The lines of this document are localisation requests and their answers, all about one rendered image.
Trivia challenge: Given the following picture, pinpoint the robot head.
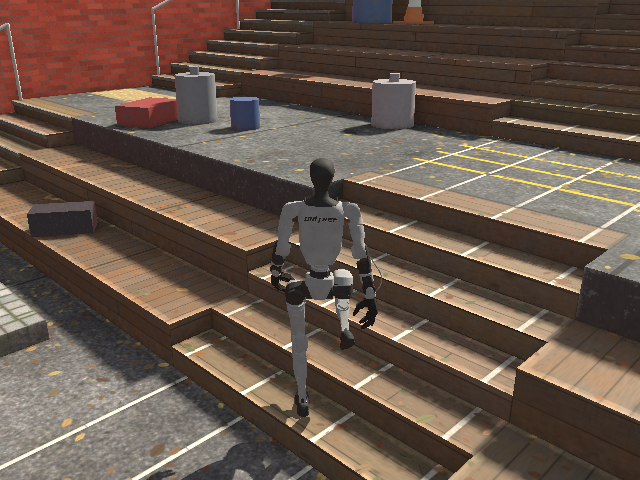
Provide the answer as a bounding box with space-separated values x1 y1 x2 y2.
304 158 339 207

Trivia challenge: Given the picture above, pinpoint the robot right hand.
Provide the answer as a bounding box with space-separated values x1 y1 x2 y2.
353 297 378 329

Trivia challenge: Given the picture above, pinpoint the right robot forearm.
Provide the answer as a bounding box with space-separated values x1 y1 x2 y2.
356 244 376 299

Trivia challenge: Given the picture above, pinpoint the robot left hand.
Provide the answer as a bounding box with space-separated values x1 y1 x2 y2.
271 272 295 292

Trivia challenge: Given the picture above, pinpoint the right robot upper arm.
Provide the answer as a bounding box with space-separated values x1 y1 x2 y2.
342 202 367 259

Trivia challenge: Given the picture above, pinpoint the left robot forearm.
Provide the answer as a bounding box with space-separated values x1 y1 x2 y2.
270 241 286 277

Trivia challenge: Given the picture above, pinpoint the left robot upper arm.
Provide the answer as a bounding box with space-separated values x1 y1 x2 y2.
275 201 301 256

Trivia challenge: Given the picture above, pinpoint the left robot thigh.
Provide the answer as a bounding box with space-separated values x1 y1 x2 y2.
285 279 308 353

